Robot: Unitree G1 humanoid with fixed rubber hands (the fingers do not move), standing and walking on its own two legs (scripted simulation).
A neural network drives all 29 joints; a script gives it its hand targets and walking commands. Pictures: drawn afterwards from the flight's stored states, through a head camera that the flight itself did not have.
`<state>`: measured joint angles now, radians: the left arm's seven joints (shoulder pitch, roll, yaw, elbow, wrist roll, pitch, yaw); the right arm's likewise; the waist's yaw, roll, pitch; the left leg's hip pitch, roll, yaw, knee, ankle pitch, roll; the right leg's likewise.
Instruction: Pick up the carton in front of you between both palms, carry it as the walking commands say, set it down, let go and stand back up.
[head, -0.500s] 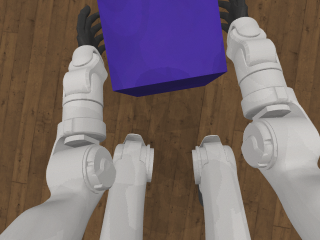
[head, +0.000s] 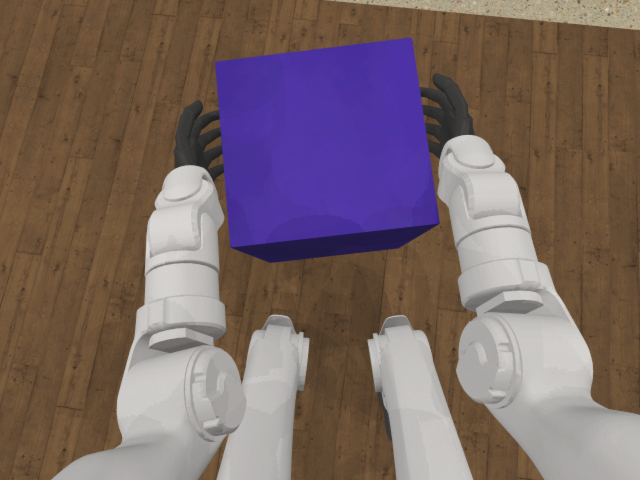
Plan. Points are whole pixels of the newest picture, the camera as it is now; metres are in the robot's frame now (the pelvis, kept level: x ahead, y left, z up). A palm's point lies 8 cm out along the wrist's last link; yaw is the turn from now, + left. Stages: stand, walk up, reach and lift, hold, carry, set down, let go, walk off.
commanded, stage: reach and lift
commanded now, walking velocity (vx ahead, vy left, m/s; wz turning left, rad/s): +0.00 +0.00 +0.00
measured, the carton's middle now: (325, 174) +0.49 +0.02 -0.13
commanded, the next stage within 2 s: none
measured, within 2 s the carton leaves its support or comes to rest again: neither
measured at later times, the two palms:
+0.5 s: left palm (126, 151) +0.42 +0.16 +0.11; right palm (537, 123) +0.44 -0.14 +0.11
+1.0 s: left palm out of the picture +0.38 +0.16 +0.25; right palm out of the picture +0.38 -0.14 +0.25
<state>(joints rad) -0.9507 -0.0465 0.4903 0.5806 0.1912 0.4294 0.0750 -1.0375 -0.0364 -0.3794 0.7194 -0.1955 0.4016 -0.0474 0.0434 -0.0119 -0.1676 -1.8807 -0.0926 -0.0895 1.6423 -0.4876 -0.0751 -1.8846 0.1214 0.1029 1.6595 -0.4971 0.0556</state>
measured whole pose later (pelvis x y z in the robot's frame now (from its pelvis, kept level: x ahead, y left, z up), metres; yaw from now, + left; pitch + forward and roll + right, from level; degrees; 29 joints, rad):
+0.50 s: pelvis +0.05 +0.00 +0.14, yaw +0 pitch +27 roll +0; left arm -0.58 -0.11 0.40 0.60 0.20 0.34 0.05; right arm -0.62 0.08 -0.36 0.67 -0.20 0.32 -0.06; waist 0.03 -0.01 -0.21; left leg -1.20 -0.08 -0.12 1.15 -0.43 -0.05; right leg -1.19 0.10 0.12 1.16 -0.44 0.03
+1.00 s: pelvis +0.09 +0.01 +0.24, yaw +0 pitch +4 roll +0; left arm -0.24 -0.15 0.25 0.40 0.21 0.51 0.04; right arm -0.24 0.15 -0.25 0.42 -0.21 0.49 -0.05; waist 0.00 0.00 -0.12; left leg -0.34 -0.05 -0.14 0.54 -0.26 -0.02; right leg -0.33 0.05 0.15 0.54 -0.27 0.02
